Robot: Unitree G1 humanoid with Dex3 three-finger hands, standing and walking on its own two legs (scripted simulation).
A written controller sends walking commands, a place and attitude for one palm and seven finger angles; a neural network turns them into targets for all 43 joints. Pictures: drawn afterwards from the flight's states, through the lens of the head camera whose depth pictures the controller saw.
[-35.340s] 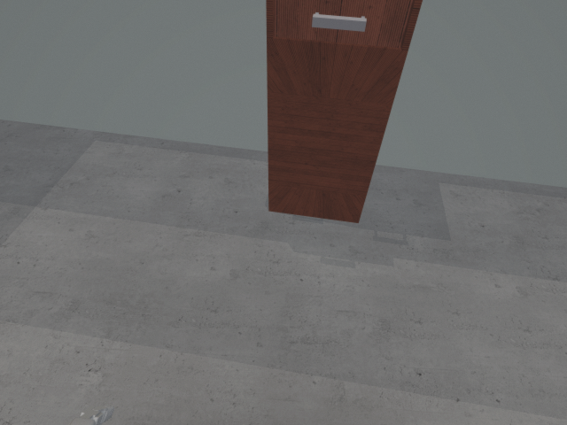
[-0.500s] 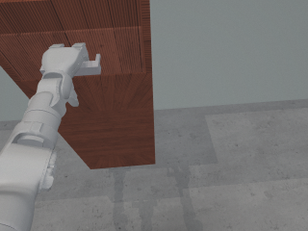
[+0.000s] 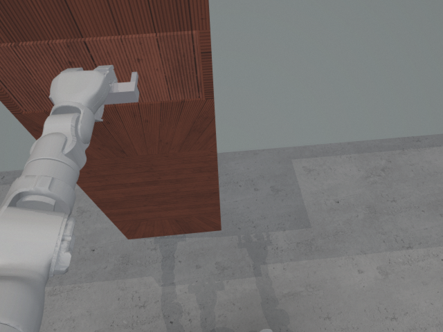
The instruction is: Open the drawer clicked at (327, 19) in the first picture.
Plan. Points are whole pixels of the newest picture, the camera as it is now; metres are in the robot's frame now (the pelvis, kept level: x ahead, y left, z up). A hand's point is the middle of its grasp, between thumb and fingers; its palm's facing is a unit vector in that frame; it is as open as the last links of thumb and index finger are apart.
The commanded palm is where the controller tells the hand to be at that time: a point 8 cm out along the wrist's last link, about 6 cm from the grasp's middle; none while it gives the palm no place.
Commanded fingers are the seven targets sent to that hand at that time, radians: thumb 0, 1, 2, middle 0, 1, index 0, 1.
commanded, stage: close the thumb around the handle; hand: left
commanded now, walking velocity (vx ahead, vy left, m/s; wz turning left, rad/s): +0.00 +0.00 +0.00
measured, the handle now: (98, 87) +0.54 +0.21 +0.13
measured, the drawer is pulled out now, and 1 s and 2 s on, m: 0.00 0.00 0.02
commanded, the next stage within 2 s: pull the drawer open in 0.04 s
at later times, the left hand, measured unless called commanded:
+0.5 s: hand (94, 113) +0.50 +0.22 +0.11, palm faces +0.03 +0.00 -1.00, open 5.7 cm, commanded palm +0.45 +0.23 +0.16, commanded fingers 0.00 0.90 0.90 -0.40 -1.35 -0.40 -1.35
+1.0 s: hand (93, 112) +0.50 +0.22 +0.11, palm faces -0.04 -0.01 -1.00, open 5.7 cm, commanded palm +0.48 +0.24 +0.16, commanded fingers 0.00 0.90 0.90 -0.40 -1.35 -0.40 -1.35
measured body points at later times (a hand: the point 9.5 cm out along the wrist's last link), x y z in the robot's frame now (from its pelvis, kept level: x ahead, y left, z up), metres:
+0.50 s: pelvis +0.02 +0.01 +0.00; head +0.08 -0.01 +0.45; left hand +0.49 +0.22 +0.16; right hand +0.07 -0.26 -0.13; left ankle -0.02 +0.11 -0.73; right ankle +0.02 -0.11 -0.73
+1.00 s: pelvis +0.02 +0.00 +0.00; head +0.09 -0.02 +0.45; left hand +0.50 +0.22 +0.17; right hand +0.12 -0.26 -0.13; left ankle -0.02 +0.11 -0.73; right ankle +0.02 -0.11 -0.73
